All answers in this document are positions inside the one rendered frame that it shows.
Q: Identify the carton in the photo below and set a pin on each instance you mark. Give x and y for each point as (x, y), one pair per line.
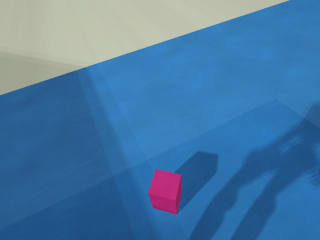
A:
(165, 191)

